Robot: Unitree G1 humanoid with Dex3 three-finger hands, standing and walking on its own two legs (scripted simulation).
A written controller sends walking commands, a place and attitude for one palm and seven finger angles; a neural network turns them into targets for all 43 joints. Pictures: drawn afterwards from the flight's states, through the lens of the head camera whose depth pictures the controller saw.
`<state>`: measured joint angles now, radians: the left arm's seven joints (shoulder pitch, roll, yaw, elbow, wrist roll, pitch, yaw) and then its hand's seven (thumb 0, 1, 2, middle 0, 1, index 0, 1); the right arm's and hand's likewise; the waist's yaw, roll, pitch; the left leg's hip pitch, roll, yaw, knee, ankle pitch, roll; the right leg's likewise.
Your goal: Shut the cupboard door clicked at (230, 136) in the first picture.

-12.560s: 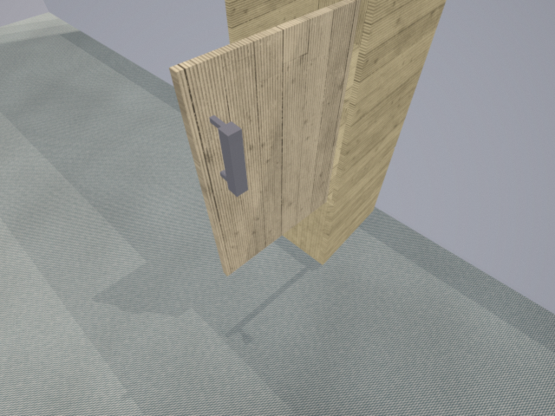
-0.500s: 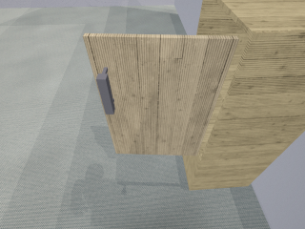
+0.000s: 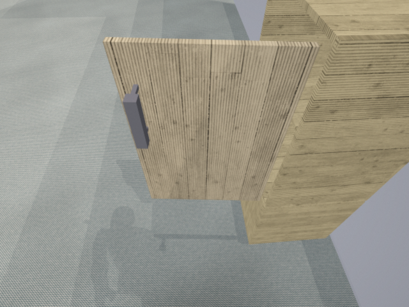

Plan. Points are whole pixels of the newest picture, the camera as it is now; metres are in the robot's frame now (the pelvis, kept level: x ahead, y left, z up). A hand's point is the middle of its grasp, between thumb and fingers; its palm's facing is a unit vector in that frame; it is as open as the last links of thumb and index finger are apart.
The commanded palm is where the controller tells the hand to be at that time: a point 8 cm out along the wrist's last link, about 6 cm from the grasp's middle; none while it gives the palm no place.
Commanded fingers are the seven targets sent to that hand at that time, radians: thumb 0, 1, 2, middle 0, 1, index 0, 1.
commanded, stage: look again from close up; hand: left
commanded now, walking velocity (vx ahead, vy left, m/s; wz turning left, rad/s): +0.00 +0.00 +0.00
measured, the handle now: (139, 117) +0.48 +0.18 +0.09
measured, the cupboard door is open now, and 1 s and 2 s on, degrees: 84 84 84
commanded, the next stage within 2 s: raise the hand and make a fist in 0.38 s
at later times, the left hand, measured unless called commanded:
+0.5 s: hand out of the picture +0.07 +0.17 -0.17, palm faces -0.01 -0.97 -0.24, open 7.4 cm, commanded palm +0.12 +0.22 -0.07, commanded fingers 0.00 0.90 0.90 -0.22 -0.32 -0.22 -0.32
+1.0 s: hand (116, 299) +0.14 +0.17 -0.02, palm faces +0.13 -0.99 -0.05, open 5.7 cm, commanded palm +0.13 +0.21 -0.02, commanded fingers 0.00 0.90 0.90 -0.68 -0.82 -0.68 -0.82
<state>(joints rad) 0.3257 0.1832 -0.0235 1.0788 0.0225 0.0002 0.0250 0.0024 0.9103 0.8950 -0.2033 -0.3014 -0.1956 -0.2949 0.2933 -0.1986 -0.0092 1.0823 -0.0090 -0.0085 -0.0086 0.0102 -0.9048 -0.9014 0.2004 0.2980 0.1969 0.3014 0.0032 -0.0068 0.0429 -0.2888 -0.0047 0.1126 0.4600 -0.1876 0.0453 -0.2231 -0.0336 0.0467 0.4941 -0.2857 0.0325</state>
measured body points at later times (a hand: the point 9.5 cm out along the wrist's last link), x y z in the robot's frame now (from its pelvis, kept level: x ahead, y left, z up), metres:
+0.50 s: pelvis +0.03 -0.02 +0.00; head +0.05 -0.02 +0.45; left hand +0.07 +0.22 -0.15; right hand +0.09 -0.26 -0.15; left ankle +0.04 +0.09 -0.74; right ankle -0.01 -0.15 -0.74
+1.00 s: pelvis -0.02 -0.05 -0.09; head +0.01 -0.05 +0.36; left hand +0.13 +0.22 -0.02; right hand +0.22 -0.27 -0.14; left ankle +0.04 +0.09 -0.74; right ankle -0.01 -0.14 -0.74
